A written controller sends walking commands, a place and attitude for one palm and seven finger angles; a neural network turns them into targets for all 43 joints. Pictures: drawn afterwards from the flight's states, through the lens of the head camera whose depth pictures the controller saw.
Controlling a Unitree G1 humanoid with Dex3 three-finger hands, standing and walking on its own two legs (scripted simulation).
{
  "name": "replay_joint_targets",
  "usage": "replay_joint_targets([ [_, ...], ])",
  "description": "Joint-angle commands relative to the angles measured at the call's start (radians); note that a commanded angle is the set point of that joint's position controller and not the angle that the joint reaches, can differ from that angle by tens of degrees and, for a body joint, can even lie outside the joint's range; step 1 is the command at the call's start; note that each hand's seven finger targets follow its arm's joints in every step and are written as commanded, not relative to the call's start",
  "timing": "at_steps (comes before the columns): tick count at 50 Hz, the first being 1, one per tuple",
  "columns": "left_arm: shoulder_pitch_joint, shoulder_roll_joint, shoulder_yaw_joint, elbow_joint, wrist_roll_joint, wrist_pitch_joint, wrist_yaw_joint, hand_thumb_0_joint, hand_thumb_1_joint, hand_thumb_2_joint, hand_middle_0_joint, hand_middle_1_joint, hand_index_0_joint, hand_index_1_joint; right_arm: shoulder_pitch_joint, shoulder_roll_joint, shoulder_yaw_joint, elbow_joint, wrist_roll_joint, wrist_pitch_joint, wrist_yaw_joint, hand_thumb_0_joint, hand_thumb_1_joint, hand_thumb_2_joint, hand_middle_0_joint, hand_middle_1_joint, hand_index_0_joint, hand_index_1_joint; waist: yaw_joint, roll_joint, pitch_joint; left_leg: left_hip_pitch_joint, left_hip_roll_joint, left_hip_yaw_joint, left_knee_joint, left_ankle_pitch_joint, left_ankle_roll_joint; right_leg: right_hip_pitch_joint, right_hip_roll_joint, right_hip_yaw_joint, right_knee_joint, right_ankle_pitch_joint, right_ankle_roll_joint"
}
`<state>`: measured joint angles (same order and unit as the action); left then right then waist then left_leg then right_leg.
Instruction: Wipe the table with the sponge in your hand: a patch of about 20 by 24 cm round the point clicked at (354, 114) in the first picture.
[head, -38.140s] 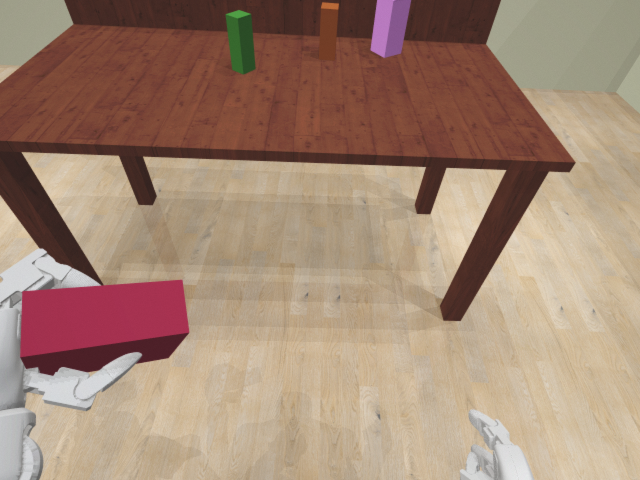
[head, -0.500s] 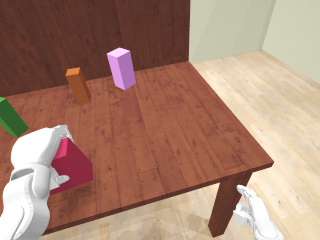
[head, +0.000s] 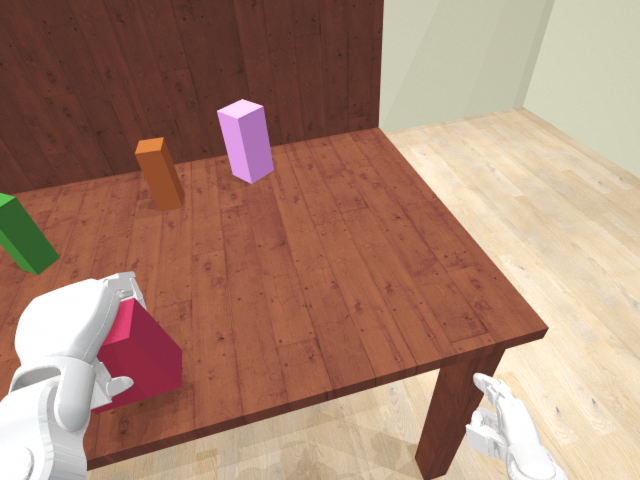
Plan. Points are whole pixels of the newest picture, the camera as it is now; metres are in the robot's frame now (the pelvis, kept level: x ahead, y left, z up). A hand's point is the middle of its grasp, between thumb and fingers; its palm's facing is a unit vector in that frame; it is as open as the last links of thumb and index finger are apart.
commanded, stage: bring the sponge back beside the body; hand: left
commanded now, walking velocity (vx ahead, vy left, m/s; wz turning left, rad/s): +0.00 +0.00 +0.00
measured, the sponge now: (123, 366) +0.19 +0.28 +0.08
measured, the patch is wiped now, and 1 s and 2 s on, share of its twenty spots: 1.00 1.00 1.00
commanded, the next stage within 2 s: step back with the hand held close in 0.58 s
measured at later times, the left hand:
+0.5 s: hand (97, 349) +0.18 +0.28 +0.13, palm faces +0.14 -0.14 -0.98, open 9.4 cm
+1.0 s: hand (125, 315) +0.20 +0.24 +0.17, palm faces +0.34 -0.85 -0.40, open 9.4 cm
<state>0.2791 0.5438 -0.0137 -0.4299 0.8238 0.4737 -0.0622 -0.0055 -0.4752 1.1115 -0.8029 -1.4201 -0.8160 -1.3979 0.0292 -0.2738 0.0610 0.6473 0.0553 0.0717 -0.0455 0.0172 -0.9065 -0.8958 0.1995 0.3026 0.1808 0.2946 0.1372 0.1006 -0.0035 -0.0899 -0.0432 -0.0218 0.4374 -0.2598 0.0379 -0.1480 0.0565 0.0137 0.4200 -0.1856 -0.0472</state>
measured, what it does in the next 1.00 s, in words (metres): stands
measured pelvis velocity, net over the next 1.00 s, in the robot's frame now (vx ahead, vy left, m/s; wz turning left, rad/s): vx -0.01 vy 0.01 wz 0.03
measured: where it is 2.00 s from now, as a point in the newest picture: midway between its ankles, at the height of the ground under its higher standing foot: outside the picture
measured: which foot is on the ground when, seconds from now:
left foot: down 0.00-1.00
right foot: down 0.00-1.00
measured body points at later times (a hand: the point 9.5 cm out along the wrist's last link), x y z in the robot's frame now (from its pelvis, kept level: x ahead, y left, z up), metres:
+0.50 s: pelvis -0.01 +0.00 +0.00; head -0.04 -0.03 +0.45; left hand +0.17 +0.29 +0.18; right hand +0.25 -0.19 -0.06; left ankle -0.01 +0.10 -0.74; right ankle +0.03 -0.09 -0.74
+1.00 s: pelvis -0.01 +0.01 -0.01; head +0.00 +0.02 +0.44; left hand +0.17 +0.28 +0.20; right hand +0.16 -0.23 -0.08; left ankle -0.01 +0.10 -0.74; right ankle +0.03 -0.09 -0.74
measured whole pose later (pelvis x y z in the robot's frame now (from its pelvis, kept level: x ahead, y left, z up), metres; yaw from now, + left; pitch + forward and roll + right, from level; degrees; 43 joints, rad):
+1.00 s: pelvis -0.01 +0.01 -0.01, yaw +2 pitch +2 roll -1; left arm 0.49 0.43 0.34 -0.65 -0.08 -0.04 0.12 -0.01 -0.47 1.11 -0.80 -1.42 -0.81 -1.40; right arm 0.22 -0.25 0.04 0.54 0.02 0.02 -0.07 0.01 -0.90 -0.90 0.20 0.30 0.20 0.30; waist -0.01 -0.02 -0.02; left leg -0.31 -0.06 -0.04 0.58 -0.30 0.04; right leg -0.35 0.04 -0.01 0.54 -0.22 -0.03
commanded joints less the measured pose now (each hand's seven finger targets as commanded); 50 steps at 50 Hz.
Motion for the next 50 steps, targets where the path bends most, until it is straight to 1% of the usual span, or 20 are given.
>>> replay_joint_targets([
  [1, -0.177, 0.215, 0.17, -0.197, 0.053, -0.025, 0.056, 0.0, 0.1, 1.3, -1.2, -1.6, -1.2, -1.6, -0.269, -0.082, -0.034, -0.204, -0.008, -0.072, 0.001, 0.0, -0.9, -0.9, 0.2, 0.3, 0.2, 0.3, 0.005, -0.017, -0.127, -0.053, 0.029, -0.099, -0.069, 0.193, 0.012, 0.084, -0.042, 0.121, -0.08, 0.045, -0.039],
  [3, -0.182, 0.224, 0.185, -0.232, 0.045, -0.026, 0.061, 0.0, 0.1, 1.3, -1.2, -1.6, -1.2, -1.6, -0.299, -0.08, -0.035, -0.208, -0.001, -0.08, 0.002, 0.0, -0.9, -0.9, 0.2, 0.3, 0.2, 0.3, 0.003, 0.012, -0.127, -0.051, 0.034, -0.109, -0.077, 0.175, 0.011, 0.085, -0.033, 0.153, -0.078, 0.032, -0.045],
  [4, -0.167, 0.194, 0.158, -0.213, 0.046, -0.021, 0.057, 0.0, 0.1, 1.3, -1.2, -1.6, -1.2, -1.6, -0.277, -0.078, -0.034, -0.212, -0.006, -0.079, 0.003, 0.0, -0.9, -0.9, 0.2, 0.3, 0.2, 0.3, 0.009, 0.011, -0.13, -0.061, 0.031, -0.097, -0.07, 0.181, 0.014, 0.091, -0.037, 0.121, -0.072, 0.041, -0.044],
  [7, -0.128, 0.192, 0.162, -0.183, 0.031, -0.014, 0.051, 0.0, 0.1, 1.3, -1.2, -1.6, -1.2, -1.6, -0.268, -0.082, -0.037, -0.203, -0.004, -0.067, 0.004, 0.0, -0.9, -0.9, 0.2, 0.3, 0.2, 0.3, 0.0, -0.066, -0.105, -0.067, 0.033, -0.099, -0.076, 0.171, 0.011, 0.072, -0.045, 0.128, -0.088, 0.028, -0.031],
  [16, -0.139, 0.201, 0.166, -0.196, 0.044, -0.034, 0.062, 0.0, 0.1, 1.3, -1.2, -1.6, -1.2, -1.6, -0.265, -0.082, -0.034, -0.205, -0.013, -0.079, 0.0, 0.0, -0.9, -0.9, 0.2, 0.3, 0.2, 0.3, 0.001, -0.02, -0.111, -0.064, 0.03, -0.097, -0.072, 0.163, 0.014, 0.086, -0.041, 0.13, -0.09, 0.018, -0.039],
  [18, -0.174, 0.238, 0.198, -0.243, 0.05, -0.046, 0.073, 0.0, 0.1, 1.3, -1.2, -1.6, -1.2, -1.6, -0.291, -0.082, -0.036, -0.207, -0.007, -0.086, 0.0, 0.0, -0.9, -0.9, 0.2, 0.3, 0.2, 0.3, 0.0, -0.014, -0.128, -0.059, 0.033, -0.109, -0.075, 0.15, 0.013, 0.094, -0.032, 0.169, -0.086, 0.008, -0.042],
  [19, -0.167, 0.204, 0.171, -0.233, 0.055, -0.042, 0.071, 0.0, 0.1, 1.3, -1.2, -1.6, -1.2, -1.6, -0.272, -0.077, -0.035, -0.213, -0.012, -0.088, 0.001, 0.0, -0.9, -0.9, 0.2, 0.3, 0.2, 0.3, 0.008, 0.004, -0.143, -0.061, 0.029, -0.098, -0.067, 0.166, 0.017, 0.107, -0.037, 0.134, -0.079, 0.024, -0.043],
  [26, -0.137, 0.178, 0.154, -0.167, 0.029, -0.021, 0.065, 0.0, 0.1, 1.3, -1.2, -1.6, -1.2, -1.6, -0.273, -0.083, -0.035, -0.197, -0.006, -0.078, 0.0, 0.0, -0.9, -0.9, 0.2, 0.3, 0.2, 0.3, 0.001, -0.021, -0.08, -0.074, 0.032, -0.098, -0.09, 0.137, 0.012, 0.072, -0.036, 0.12, -0.098, -0.003, -0.037],
  [28, -0.166, 0.201, 0.174, -0.206, 0.027, -0.022, 0.066, 0.0, 0.1, 1.3, -1.2, -1.6, -1.2, -1.6, -0.303, -0.082, -0.035, -0.2, 0.002, -0.084, -0.001, 0.0, -0.9, -0.9, 0.2, 0.3, 0.2, 0.3, -0.005, -0.021, -0.086, -0.069, 0.035, -0.105, -0.093, 0.121, 0.011, 0.069, -0.027, 0.152, -0.098, -0.018, -0.038],
  [29, -0.156, 0.183, 0.161, -0.206, 0.028, -0.02, 0.063, 0.0, 0.1, 1.3, -1.2, -1.6, -1.2, -1.6, -0.279, -0.079, -0.033, -0.214, -0.005, -0.086, 0.001, 0.0, -0.9, -0.9, 0.2, 0.3, 0.2, 0.3, 0.006, -0.027, -0.119, -0.077, 0.031, -0.099, -0.086, 0.139, 0.015, 0.098, -0.034, 0.116, -0.084, 0.003, -0.038],
  [34, -0.152, 0.183, 0.158, -0.227, 0.03, -0.026, 0.061, 0.0, 0.1, 1.3, -1.2, -1.6, -1.2, -1.6, -0.276, -0.077, -0.032, -0.218, -0.006, -0.088, 0.0, 0.0, -0.9, -0.9, 0.2, 0.3, 0.2, 0.3, 0.008, -0.012, -0.123, -0.077, 0.031, -0.099, -0.086, 0.148, 0.018, 0.106, -0.033, 0.115, -0.079, 0.014, -0.038],
  [35, -0.211, 0.199, 0.16, -0.092, 0.054, -0.017, 0.068, 0.0, 0.1, 1.3, -1.2, -1.6, -1.2, -1.6, -0.254, -0.088, -0.03, -0.174, -0.003, -0.08, -0.009, 0.0, -0.9, -0.9, 0.2, 0.3, 0.2, 0.3, -0.023, -0.057, -0.063, -0.087, 0.033, -0.092, -0.09, 0.133, 0.009, 0.043, -0.028, 0.115, -0.099, -0.015, -0.036],
  [36, -0.386, 0.057, 0.398, -0.346, -0.826, -0.272, 0.115, 0.0, 0.1, 1.3, -1.2, -1.6, -1.2, -1.6, -0.057, -0.057, -0.048, -0.384, -0.002, -0.082, -0.016, 0.0, -0.9, -0.9, 0.2, 0.3, 0.2, 0.3, -0.123, -0.191, 0.067, -0.112, 0.044, -0.112, -0.01, -0.031, 0.031, -0.142, -0.045, 0.172, -0.138, 0.049, -0.02],
  [37, -0.151, 0.144, 0.425, -0.106, -0.832, -0.345, 0.138, 0.0, 0.1, 1.3, -1.2, -1.6, -1.2, -1.6, -0.003, -0.067, -0.023, -0.304, -0.019, -0.093, -0.023, 0.0, -0.9, -0.9, 0.2, 0.3, 0.2, 0.3, -0.103, -0.269, 0.0, -0.086, 0.043, -0.115, 0.014, -0.053, 0.029, -0.165, -0.084, 0.161, -0.131, -0.01, -0.023],
  [38, -0.123, 0.112, 0.396, -0.094, -0.832, -0.375, 0.143, 0.0, 0.1, 1.3, -1.2, -1.6, -1.2, -1.6, -0.04, -0.062, -0.018, -0.294, -0.023, -0.096, -0.019, 0.0, -0.9, -0.9, 0.2, 0.3, 0.2, 0.3, -0.098, -0.237, 0.021, -0.079, 0.027, -0.112, 0.009, -0.073, 0.023, -0.205, -0.083, 0.183, -0.136, -0.043, -0.032],
  [39, -0.108, 0.098, 0.438, -0.177, -0.867, -0.425, 0.156, 0.0, 0.1, 1.3, -1.2, -1.6, -1.2, -1.6, 0.037, -0.068, -0.032, -0.29, -0.023, -0.089, -0.024, 0.0, -0.9, -0.9, 0.2, 0.3, 0.2, 0.3, -0.106, -0.252, -0.035, -0.083, 0.048, -0.122, 0.043, -0.07, 0.022, -0.184, -0.13, 0.164, -0.135, -0.055, -0.018],
  [42, -0.007, 0.085, 0.459, -0.377, -0.91, -0.516, 0.185, 0.0, 0.1, 1.3, -1.2, -1.6, -1.2, -1.6, 0.042, -0.08, -0.05, -0.293, -0.03, -0.105, -0.038, 0.0, -0.9, -0.9, 0.2, 0.3, 0.2, 0.3, -0.123, -0.041, -0.182, -0.084, 0.084, -0.113, 0.091, 0.046, 0.017, -0.125, -0.215, 0.169, -0.041, 0.141, -0.027],
  [43, 0.022, 0.121, 0.5, -0.443, -0.914, -0.546, 0.196, 0.0, 0.1, 1.3, -1.2, -1.6, -1.2, -1.6, 0.031, -0.091, -0.052, -0.291, -0.035, -0.111, -0.039, 0.0, -0.9, -0.9, 0.2, 0.3, 0.2, 0.3, -0.118, 0.05, -0.206, -0.102, 0.105, -0.14, 0.062, 0.079, 0.019, -0.099, -0.205, 0.165, 0.009, 0.18, -0.027],
  [45, 0.131, 0.077, 0.501, -0.464, -0.913, -0.575, 0.207, 0.0, 0.1, 1.3, -1.2, -1.6, -1.2, -1.6, 0.043, -0.091, -0.062, -0.287, -0.042, -0.114, -0.037, 0.0, -0.9, -0.9, 0.2, 0.3, 0.2, 0.3, -0.114, 0.11, -0.226, -0.181, 0.138, -0.176, 0.035, 0.168, 0.025, -0.055, -0.169, 0.108, 0.083, 0.215, -0.009],
  [50, 0.198, 0.055, 0.533, -0.396, -0.905, -0.593, 0.215, 0.0, 0.1, 1.3, -1.2, -1.6, -1.2, -1.6, 0.078, -0.094, -0.092, -0.265, -0.041, -0.112, -0.035, 0.0, -0.9, -0.9, 0.2, 0.3, 0.2, 0.3, -0.125, 0.007, -0.209, -0.213, 0.186, -0.207, 0.034, 0.33, 0.022, -0.105, -0.125, 0.053, 0.141, 0.094, 0.019],
])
